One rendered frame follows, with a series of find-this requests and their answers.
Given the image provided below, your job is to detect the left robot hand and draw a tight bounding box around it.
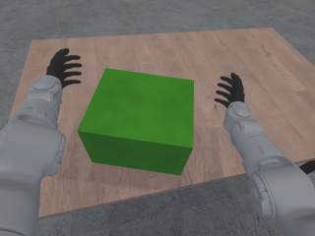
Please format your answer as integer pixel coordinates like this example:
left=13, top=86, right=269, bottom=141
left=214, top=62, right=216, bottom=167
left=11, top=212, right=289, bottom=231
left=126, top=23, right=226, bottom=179
left=46, top=48, right=82, bottom=89

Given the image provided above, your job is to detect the robot left forearm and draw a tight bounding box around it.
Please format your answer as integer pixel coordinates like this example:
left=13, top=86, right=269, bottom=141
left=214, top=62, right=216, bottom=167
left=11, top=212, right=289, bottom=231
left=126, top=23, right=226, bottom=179
left=0, top=75, right=63, bottom=153

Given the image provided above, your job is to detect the table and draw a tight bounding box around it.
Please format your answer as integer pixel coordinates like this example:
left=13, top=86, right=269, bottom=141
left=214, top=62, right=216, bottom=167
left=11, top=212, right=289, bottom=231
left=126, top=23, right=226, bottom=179
left=8, top=28, right=315, bottom=220

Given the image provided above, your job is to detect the robot left upper arm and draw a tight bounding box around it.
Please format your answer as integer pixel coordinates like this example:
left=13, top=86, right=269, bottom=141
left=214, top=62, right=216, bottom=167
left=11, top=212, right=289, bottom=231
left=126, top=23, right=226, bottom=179
left=0, top=118, right=66, bottom=236

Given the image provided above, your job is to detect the carton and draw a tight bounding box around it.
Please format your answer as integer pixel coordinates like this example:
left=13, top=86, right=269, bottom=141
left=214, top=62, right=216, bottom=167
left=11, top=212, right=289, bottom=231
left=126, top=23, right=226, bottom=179
left=77, top=68, right=194, bottom=176

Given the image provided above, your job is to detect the robot right upper arm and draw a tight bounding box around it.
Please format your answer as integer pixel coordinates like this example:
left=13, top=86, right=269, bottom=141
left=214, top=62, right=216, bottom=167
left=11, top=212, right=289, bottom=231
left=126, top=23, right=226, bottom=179
left=248, top=164, right=315, bottom=236

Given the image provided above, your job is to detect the robot right forearm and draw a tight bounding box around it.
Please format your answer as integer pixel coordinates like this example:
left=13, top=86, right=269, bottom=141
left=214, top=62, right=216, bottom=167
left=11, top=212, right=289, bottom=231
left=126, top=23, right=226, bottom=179
left=222, top=101, right=315, bottom=193

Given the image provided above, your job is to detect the right robot hand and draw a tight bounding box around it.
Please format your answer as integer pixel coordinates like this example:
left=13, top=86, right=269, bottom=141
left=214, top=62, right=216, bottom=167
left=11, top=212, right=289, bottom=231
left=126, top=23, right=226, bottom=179
left=215, top=73, right=245, bottom=108

